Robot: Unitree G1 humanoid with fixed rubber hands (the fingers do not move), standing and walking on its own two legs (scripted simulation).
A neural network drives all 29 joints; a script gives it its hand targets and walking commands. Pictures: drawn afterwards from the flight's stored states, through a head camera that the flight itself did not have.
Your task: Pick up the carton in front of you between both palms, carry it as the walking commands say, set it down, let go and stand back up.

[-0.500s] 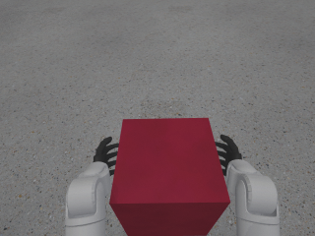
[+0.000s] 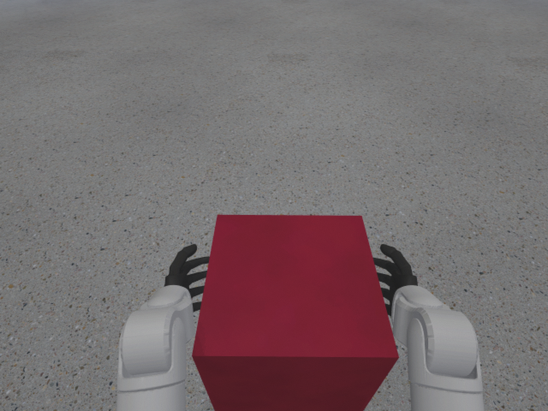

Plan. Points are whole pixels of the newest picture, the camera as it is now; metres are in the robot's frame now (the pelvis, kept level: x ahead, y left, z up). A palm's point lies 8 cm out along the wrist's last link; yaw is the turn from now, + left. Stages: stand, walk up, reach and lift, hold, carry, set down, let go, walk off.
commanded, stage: carry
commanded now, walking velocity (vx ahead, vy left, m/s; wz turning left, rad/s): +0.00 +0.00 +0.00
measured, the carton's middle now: (288, 321) +0.27 +0.00 +0.01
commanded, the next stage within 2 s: hold in 1.30 s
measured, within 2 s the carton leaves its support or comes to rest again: neither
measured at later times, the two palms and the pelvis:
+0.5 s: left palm (187, 334) +0.23 +0.14 +0.04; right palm (409, 334) +0.23 -0.16 +0.04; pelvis -0.04 -0.01 +0.00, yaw +0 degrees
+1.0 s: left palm (191, 344) +0.22 +0.13 +0.04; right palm (417, 345) +0.22 -0.17 +0.04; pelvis -0.06 -0.02 +0.00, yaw -1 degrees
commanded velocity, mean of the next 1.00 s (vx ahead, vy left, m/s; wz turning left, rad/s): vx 0.00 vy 0.00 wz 0.00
